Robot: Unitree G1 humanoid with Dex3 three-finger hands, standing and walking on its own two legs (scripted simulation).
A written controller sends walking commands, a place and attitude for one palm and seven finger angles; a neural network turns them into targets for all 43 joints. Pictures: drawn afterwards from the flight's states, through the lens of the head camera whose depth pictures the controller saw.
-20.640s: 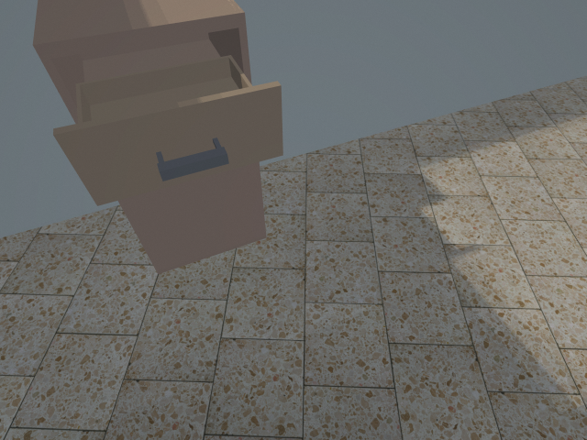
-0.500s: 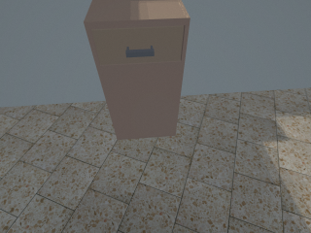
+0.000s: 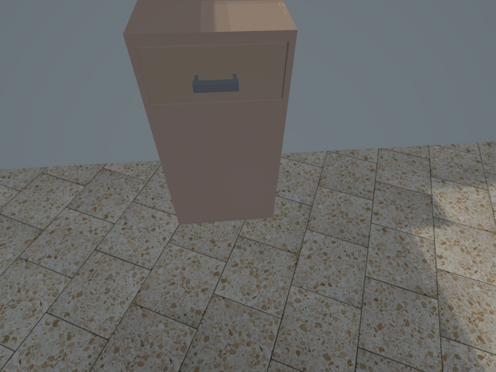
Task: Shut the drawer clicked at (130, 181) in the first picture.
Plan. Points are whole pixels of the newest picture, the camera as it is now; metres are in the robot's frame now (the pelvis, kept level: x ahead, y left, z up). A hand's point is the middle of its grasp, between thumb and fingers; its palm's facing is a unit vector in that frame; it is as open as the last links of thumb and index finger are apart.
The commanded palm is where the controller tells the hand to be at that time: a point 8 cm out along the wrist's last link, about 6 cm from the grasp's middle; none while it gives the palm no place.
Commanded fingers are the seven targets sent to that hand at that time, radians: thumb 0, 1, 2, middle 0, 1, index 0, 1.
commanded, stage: look to check the result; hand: left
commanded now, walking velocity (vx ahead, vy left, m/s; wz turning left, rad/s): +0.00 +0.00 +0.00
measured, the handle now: (215, 81) +0.87 +0.13 +0.00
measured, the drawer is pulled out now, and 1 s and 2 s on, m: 0.00 0.00 0.00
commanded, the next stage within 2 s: stand and wait in 0.38 s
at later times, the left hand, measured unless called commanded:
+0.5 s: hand out of the picture +0.07 +0.22 -0.16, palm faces -0.01 -0.96 -0.29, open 7.3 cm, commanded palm none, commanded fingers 0.00 0.90 0.90 -0.20 -0.30 -0.20 -0.30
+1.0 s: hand out of the picture +0.08 +0.23 -0.16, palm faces -0.02 -0.95 -0.31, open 7.3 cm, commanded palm none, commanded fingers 0.00 0.90 0.90 -0.20 -0.30 -0.20 -0.30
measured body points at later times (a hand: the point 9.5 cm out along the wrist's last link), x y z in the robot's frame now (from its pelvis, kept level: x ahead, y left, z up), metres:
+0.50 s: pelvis +0.01 -0.01 +0.00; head +0.02 -0.01 +0.45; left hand +0.07 +0.27 -0.14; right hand +0.07 -0.29 -0.14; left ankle +0.00 +0.10 -0.75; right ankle -0.02 -0.10 -0.75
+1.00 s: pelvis +0.01 -0.01 +0.00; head +0.02 -0.01 +0.45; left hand +0.08 +0.28 -0.14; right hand +0.06 -0.30 -0.14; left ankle +0.00 +0.10 -0.75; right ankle -0.02 -0.10 -0.75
